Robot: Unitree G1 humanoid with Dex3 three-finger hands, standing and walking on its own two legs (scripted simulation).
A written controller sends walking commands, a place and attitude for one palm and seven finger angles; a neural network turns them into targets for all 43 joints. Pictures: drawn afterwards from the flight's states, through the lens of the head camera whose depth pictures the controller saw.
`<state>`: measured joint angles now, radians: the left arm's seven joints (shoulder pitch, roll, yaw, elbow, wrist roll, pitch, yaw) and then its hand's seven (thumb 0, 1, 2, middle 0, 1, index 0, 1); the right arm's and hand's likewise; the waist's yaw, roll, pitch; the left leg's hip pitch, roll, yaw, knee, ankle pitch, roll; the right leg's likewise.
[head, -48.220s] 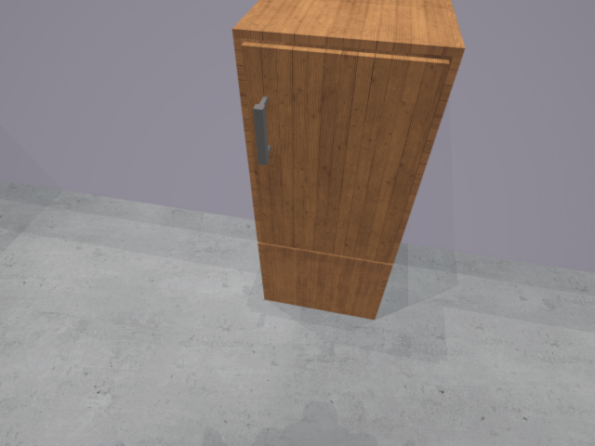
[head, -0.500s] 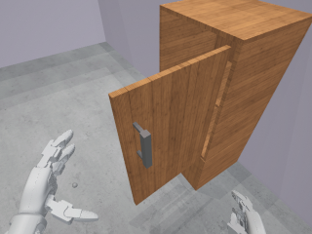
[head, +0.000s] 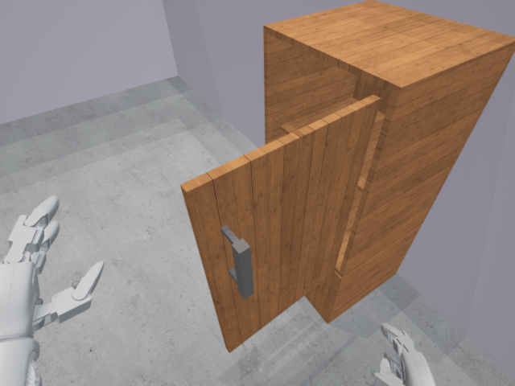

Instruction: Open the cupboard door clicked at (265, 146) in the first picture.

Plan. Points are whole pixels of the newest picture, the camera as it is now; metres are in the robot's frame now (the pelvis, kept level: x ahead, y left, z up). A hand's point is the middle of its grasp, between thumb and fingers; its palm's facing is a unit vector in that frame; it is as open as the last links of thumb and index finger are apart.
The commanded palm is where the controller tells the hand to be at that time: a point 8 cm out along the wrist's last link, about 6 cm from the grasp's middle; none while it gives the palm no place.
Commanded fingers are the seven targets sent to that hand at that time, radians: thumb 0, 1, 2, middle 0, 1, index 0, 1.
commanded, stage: draw the hand back to the body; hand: left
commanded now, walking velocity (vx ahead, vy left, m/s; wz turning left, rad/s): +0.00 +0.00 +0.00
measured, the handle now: (237, 262) +0.30 +0.08 +0.03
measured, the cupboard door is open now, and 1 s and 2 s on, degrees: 94 94 94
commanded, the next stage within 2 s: step back with the hand held close in 0.48 s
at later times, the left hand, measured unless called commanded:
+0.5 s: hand (71, 282) +0.19 +0.25 +0.15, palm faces +0.45 -0.80 -0.40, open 7.4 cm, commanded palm +0.14 +0.29 +0.17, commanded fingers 0.00 0.90 0.90 -0.20 -0.30 -0.20 -0.30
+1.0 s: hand (52, 302) +0.16 +0.26 +0.15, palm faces +0.31 -0.79 -0.52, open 7.4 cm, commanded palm +0.10 +0.30 +0.18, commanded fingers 0.00 0.90 0.90 -0.20 -0.30 -0.20 -0.30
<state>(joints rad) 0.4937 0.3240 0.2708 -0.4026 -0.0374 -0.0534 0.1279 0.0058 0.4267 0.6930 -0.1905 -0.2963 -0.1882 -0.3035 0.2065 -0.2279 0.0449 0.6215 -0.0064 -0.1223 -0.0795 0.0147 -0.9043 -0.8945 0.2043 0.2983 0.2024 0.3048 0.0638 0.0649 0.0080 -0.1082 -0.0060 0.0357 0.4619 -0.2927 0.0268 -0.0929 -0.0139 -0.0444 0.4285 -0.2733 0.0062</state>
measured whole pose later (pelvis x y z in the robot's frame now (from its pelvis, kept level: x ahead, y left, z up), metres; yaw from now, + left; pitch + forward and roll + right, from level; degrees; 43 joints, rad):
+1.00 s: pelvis -0.05 +0.01 +0.00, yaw -2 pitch +0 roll -1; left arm 0.58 0.43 0.40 -0.51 -0.04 -0.14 0.12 0.02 0.89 0.90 -0.21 -0.30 -0.21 -0.30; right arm 0.17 -0.23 -0.02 0.55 0.01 0.00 -0.09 0.01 -0.91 -0.89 0.20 0.30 0.20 0.30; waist 0.00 0.01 0.06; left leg -0.26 0.00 0.07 0.48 -0.22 0.04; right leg -0.25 -0.01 -0.01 0.44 -0.18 0.01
